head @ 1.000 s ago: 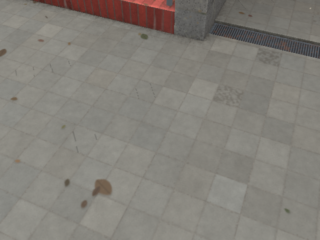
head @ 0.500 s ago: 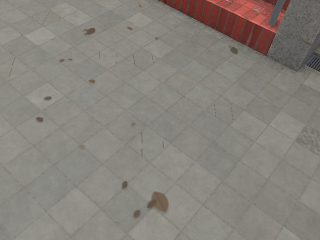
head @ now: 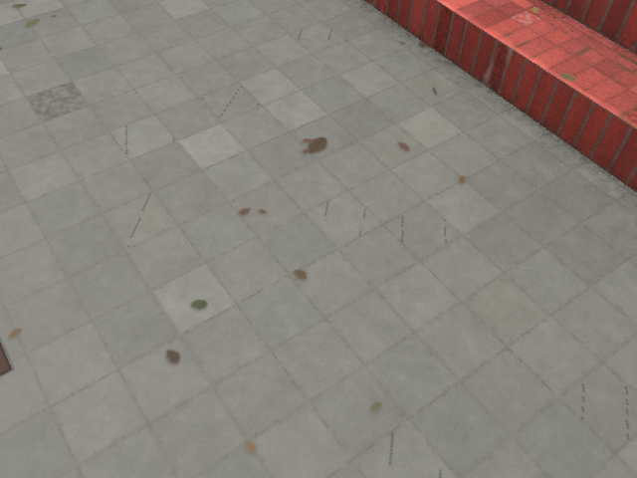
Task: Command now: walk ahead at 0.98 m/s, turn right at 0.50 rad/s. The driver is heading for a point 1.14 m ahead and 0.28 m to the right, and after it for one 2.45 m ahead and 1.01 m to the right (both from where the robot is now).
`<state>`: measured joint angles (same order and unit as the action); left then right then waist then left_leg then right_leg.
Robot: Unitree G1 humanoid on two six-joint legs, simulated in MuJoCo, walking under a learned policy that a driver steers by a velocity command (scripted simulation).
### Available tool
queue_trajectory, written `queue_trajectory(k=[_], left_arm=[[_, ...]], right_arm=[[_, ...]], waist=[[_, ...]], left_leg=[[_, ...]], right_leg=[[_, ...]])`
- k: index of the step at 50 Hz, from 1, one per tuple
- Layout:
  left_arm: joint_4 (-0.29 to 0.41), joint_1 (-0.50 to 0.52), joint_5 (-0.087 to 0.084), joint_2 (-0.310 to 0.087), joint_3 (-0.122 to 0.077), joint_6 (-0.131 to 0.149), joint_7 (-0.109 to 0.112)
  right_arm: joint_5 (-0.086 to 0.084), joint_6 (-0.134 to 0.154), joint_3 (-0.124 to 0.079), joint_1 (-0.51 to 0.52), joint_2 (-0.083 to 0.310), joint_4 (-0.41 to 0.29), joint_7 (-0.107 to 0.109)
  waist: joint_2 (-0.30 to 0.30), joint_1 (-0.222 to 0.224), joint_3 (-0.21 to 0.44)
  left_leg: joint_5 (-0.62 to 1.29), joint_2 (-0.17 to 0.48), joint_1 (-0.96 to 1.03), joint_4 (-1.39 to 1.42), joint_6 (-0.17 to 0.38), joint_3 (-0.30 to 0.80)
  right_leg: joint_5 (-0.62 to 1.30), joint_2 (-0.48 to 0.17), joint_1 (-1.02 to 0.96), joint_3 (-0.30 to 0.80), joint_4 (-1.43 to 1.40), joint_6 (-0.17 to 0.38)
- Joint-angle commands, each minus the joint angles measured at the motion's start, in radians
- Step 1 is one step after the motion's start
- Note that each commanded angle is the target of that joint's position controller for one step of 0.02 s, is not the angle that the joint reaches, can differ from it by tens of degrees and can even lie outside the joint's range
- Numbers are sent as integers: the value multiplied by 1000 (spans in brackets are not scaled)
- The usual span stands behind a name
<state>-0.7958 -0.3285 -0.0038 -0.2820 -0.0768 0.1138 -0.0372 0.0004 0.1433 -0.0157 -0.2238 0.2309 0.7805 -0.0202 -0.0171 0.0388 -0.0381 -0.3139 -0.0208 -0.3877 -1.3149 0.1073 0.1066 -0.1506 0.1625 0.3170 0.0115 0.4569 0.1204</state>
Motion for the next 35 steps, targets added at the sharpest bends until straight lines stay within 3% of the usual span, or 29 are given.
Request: queue_trajectory(k=[1,3,5,7,9,11,12,13,14,15,16,17,18,19,20,22,24,26,30,31,33,34,35], left_arm=[[64,-3,-11,-42,4,14,0],[60,-14,-27,-49,7,13,15],[69,-23,-32,-75,-1,11,36],[64,-62,-39,-103,-12,3,41],[56,-108,-57,-102,-14,-2,42],[47,-137,-61,-79,-10,-13,44],[46,-137,-55,-80,-11,-20,44],[54,-116,-43,-84,-11,-25,39],[91,-68,-11,-50,3,-31,32],[115,-217,-45,80,45,-20,29],[130,-221,-86,34,56,-21,42],[131,-106,-79,-31,40,-30,50],[148,-10,-51,-51,34,-35,49],[171,61,-25,-40,32,-37,42],[188,69,-28,-21,28,-47,31],[212,81,-51,14,32,-77,18],[239,109,-37,21,39,-90,10],[256,134,-27,2,41,-88,1],[292,306,-20,-31,40,-72,-31],[301,336,-25,-33,40,-66,-41],[313,344,-34,-81,22,-60,-49],[316,320,-32,-90,15,-60,-48],[302,213,-31,-117,-4,-62,-44]], right_arm=[[14,35,-11,22,75,-119,5],[24,31,-3,83,69,-158,16],[30,37,13,218,51,-209,14],[22,38,13,289,37,-242,10],[-6,29,-12,301,86,-260,18],[-28,28,-36,305,129,-271,28],[-32,32,-56,252,158,-265,33],[-34,35,-76,131,189,-251,37],[-33,30,-93,-118,230,-217,49],[-3,14,-108,-271,316,-179,42],[-8,7,-104,-260,274,-162,27],[-10,-2,-89,-199,186,-171,32],[-4,-13,-80,-163,160,-154,34],[13,-20,-74,-133,141,-136,30],[26,-19,-67,-94,116,-120,28],[7,-16,-58,-44,68,-89,15],[-6,-11,-66,-23,92,-65,12],[0,-7,-73,16,133,-58,19],[2,-6,-83,-55,212,-26,30],[3,-10,-85,-76,235,-18,30],[10,-24,-93,-108,296,-15,33],[5,-32,-94,-148,318,-4,38],[3,-40,-94,-159,337,4,40]], waist=[[-11,-73,20],[-8,-84,-46],[9,-44,-87],[51,-4,-70],[83,11,-41],[99,5,-22],[107,-31,14],[109,-109,96],[81,-225,276],[-303,-171,496],[-429,-162,467],[-284,-186,272],[-118,-177,152],[-21,-154,77],[-44,-107,42],[-71,-62,-2],[-52,-37,-33],[-37,-13,-64],[46,-77,-118],[42,-82,-124],[-26,-55,-73],[-67,-26,-37],[-102,51,28]], left_leg=[[16,88,-284,125,-30,47],[42,102,-267,270,-79,10],[241,74,-126,503,-109,-40],[439,19,91,651,-135,-62],[472,2,155,746,-155,-22],[371,0,147,818,-150,0],[288,-10,191,830,-131,-8],[248,15,314,829,-100,-8],[122,147,616,758,-40,87],[-250,440,992,872,135,625],[-562,493,957,1004,142,893],[-502,434,820,1028,99,739],[-273,397,673,1023,72,546],[-92,356,530,1035,63,415],[-1,328,425,1053,58,318],[92,294,325,1090,36,157],[223,296,284,1119,38,45],[286,277,233,1153,26,-74],[366,234,280,1190,-27,-258],[467,237,314,1180,-39,-285],[979,243,404,1072,-58,-327],[1234,272,431,987,-45,-317],[1398,302,426,832,-21,-300]], right_leg=[[-161,-255,-181,523,-294,209],[-101,-248,-33,475,-310,212],[-52,-191,132,386,-323,175],[-52,-165,249,359,-312,128],[-115,-180,164,414,-269,96],[-71,-198,10,453,-167,69],[76,-196,-50,451,-64,47],[233,-168,-65,414,114,14],[206,-142,73,356,418,-16],[-308,-36,398,229,804,-64],[-349,-141,572,185,994,-54],[-263,-183,651,148,1048,-53],[-202,-222,637,110,1028,-52],[-167,-253,591,100,987,-47],[-151,-287,539,111,952,-44],[-169,-328,521,104,914,-43],[-98,-345,551,97,883,-55],[30,-348,535,89,781,-71],[258,-295,443,-42,463,-44],[258,-272,408,-78,397,-27],[189,-180,282,-171,341,8],[107,-134,202,-182,338,31],[27,-97,55,-171,329,65]])
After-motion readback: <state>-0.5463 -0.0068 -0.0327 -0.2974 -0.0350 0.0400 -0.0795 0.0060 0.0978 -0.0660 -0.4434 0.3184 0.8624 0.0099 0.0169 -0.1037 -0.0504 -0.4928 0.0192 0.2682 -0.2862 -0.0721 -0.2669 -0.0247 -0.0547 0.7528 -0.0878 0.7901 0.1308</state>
